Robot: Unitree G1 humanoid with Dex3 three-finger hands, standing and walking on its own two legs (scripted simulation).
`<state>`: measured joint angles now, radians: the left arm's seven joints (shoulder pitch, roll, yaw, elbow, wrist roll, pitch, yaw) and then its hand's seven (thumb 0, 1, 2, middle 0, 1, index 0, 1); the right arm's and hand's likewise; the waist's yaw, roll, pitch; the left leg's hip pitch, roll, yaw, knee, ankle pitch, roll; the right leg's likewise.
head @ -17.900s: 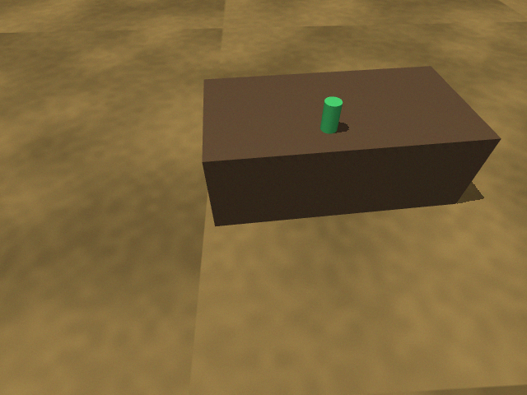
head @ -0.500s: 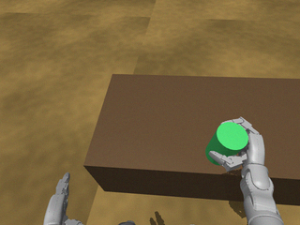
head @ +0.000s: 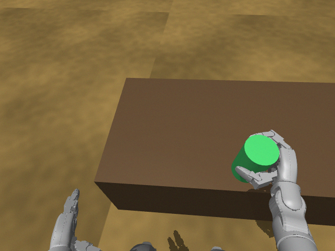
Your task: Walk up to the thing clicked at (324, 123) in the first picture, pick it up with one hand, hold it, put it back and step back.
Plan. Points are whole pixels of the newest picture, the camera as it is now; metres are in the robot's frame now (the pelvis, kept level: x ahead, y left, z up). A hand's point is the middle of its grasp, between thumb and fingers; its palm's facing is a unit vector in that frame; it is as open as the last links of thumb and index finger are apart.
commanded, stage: crouch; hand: right
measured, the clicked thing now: (252, 160) +0.34 -0.16 +0.01
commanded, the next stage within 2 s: lower in 1.04 s
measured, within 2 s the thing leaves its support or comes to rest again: rests again in 2.00 s
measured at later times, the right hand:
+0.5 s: hand (240, 148) +0.43 -0.17 -0.08, palm faces +0.14 +0.99 +0.02, open 10.2 cm
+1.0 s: hand (236, 146) +0.47 -0.17 -0.14, palm faces +0.14 +0.99 +0.01, open 10.2 cm
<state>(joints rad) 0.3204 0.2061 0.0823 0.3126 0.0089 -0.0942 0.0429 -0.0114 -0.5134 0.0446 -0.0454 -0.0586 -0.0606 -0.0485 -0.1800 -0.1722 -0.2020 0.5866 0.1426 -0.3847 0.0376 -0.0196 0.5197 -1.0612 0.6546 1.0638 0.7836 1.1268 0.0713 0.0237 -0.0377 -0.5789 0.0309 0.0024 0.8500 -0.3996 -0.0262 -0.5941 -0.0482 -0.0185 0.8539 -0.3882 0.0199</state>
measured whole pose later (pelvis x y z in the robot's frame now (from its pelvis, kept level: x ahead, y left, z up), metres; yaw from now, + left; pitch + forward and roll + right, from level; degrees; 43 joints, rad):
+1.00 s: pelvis -0.02 -0.01 -0.11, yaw +2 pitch +27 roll +4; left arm 0.42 0.26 0.09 -0.19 0.11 -0.06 -0.06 -0.01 -0.49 0.04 -0.05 -0.06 -0.07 -0.05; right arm -0.70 -0.44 -0.50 1.13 -0.02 -0.57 0.02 -0.02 0.52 -1.07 0.66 1.05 0.79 1.12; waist 0.30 0.02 -0.14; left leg -1.29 -0.01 0.04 1.36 -0.55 -0.02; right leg -1.34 -0.09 0.06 1.43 -0.57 0.02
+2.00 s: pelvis -0.05 +0.00 -0.17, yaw +4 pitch +32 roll +6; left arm 0.45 0.34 0.14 -0.46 0.10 -0.09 -0.08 -0.01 -0.53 0.06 -0.05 -0.05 -0.06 -0.05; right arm -0.79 -0.63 -0.61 1.19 -0.08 -0.57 0.05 -0.02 0.52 -1.09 0.64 1.08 0.77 1.14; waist 0.42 0.05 -0.13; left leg -1.57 -0.03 0.06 1.59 -0.59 -0.02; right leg -1.63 -0.10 0.10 1.68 -0.61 0.03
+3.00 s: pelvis -0.05 +0.00 -0.19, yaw +5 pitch +32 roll +7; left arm 0.48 0.36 0.18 -0.50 0.07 -0.10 -0.08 -0.01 -0.53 0.06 -0.06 -0.05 -0.06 -0.06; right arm -0.79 -0.67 -0.63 1.08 -0.07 -0.49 0.09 -0.01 0.39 -0.28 0.40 0.36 0.41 0.36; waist 0.42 0.05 -0.13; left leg -1.61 -0.03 0.06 1.64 -0.60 -0.02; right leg -1.67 -0.10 0.10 1.72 -0.63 0.03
